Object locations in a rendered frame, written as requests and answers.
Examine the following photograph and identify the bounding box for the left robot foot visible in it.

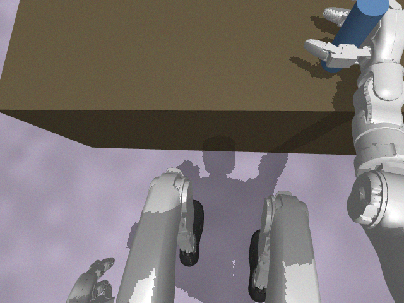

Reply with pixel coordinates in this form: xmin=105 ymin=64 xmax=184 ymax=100
xmin=180 ymin=200 xmax=204 ymax=266

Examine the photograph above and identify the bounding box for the right robot hand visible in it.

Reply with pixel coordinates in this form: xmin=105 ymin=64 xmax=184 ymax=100
xmin=304 ymin=0 xmax=404 ymax=73

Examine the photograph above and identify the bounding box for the left robot hand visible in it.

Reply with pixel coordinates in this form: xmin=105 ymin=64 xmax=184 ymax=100
xmin=66 ymin=258 xmax=115 ymax=303

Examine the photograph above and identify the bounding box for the right robot arm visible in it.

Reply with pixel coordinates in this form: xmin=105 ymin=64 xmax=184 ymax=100
xmin=347 ymin=62 xmax=404 ymax=303

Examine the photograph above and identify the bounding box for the right robot foot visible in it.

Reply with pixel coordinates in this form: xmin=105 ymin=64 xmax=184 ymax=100
xmin=248 ymin=229 xmax=266 ymax=303

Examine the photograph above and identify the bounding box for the can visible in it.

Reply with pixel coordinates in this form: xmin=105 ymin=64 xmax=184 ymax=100
xmin=321 ymin=0 xmax=389 ymax=73

